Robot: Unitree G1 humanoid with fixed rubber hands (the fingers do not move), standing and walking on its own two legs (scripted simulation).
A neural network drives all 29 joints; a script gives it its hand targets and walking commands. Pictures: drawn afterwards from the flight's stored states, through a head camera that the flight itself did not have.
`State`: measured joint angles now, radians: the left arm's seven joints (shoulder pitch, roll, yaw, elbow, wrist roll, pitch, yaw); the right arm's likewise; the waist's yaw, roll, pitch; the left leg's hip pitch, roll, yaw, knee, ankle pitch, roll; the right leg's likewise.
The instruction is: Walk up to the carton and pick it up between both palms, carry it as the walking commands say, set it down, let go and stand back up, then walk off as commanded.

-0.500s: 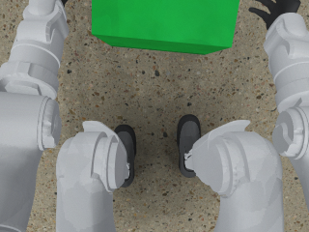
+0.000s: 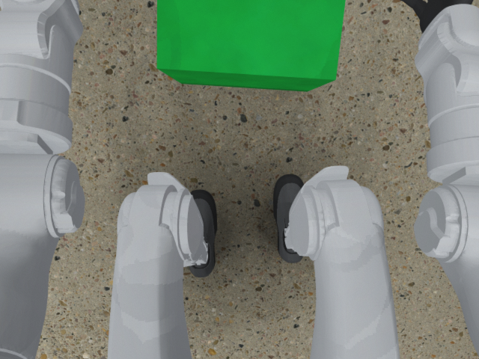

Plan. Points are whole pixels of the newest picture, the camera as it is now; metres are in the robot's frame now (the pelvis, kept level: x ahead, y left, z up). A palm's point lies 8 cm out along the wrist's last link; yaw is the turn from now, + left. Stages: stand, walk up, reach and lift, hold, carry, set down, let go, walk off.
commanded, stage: set down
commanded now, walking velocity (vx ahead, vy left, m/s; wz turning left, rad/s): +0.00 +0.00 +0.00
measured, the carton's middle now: (248, 28) +0.56 -0.02 -0.31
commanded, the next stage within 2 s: let go in 1.00 s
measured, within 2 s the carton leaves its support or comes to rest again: neither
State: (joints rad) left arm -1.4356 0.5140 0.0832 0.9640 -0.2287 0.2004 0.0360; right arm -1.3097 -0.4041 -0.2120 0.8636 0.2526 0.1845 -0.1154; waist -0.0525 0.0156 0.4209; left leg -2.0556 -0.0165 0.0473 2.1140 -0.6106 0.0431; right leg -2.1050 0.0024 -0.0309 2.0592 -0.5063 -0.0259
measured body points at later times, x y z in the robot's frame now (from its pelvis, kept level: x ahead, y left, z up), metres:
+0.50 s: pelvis +0.03 +0.00 +0.12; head +0.35 -0.02 +0.44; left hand +0.60 +0.20 +0.03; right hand +0.53 -0.27 +0.01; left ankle +0.11 +0.10 -0.37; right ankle +0.14 -0.11 -0.37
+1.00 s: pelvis +0.06 +0.00 +0.25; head +0.34 -0.01 +0.60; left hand +0.59 +0.21 +0.17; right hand +0.53 -0.26 +0.15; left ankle +0.11 +0.10 -0.37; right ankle +0.14 -0.11 -0.37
